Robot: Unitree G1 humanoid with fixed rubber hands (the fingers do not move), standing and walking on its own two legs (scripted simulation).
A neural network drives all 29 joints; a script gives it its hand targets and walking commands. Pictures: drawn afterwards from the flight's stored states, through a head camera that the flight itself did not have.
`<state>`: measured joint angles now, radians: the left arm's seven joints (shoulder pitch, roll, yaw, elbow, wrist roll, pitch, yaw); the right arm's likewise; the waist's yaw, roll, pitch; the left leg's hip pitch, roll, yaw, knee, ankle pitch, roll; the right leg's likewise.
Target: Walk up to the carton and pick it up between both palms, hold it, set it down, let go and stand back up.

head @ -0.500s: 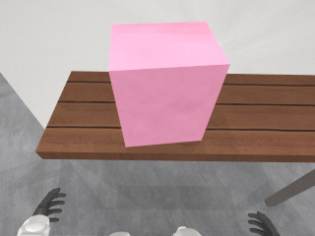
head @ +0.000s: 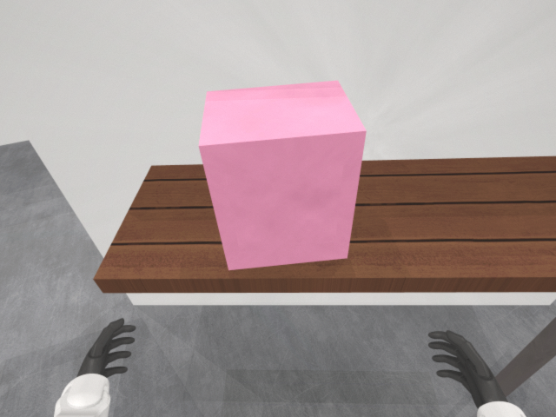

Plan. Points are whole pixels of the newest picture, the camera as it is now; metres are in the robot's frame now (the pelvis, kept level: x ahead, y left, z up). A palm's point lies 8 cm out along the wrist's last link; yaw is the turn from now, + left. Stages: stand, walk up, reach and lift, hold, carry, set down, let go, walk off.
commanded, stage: reach and lift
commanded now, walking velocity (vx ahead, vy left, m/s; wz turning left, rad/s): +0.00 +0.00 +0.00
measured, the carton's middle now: (280, 179) +0.50 +0.02 +0.09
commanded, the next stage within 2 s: none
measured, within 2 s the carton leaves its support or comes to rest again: neither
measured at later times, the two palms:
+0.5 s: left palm (84, 375) +0.16 +0.25 +0.06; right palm (463, 335) +0.22 -0.22 +0.06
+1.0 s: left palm (77, 377) +0.15 +0.24 +0.08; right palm (430, 294) +0.26 -0.18 +0.10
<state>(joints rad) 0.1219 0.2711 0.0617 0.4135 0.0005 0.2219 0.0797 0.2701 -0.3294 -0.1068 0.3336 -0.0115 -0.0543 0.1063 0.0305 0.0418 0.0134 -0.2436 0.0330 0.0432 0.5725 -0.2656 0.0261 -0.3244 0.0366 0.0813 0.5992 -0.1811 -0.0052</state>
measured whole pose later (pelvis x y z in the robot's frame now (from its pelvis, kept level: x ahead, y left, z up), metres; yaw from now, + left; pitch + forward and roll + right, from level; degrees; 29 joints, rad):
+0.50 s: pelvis -0.04 -0.01 +0.01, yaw +5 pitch -7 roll +2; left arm 0.12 0.24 0.02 0.09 -0.06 0.34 0.12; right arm 0.13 -0.35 -0.05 0.09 0.10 0.17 0.09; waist 0.03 0.03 0.01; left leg -0.22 0.02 0.04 0.49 -0.25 0.02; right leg -0.21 0.06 0.08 0.54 -0.20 -0.04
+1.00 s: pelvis -0.04 +0.00 +0.01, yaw +10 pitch -6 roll +1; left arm 0.10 0.24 -0.09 -0.09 -0.11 0.39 0.19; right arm 0.03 -0.27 -0.14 0.06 0.15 0.22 0.07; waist 0.03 -0.01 0.01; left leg -0.15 0.00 0.04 0.47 -0.22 0.01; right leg -0.21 0.02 0.00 0.48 -0.17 -0.04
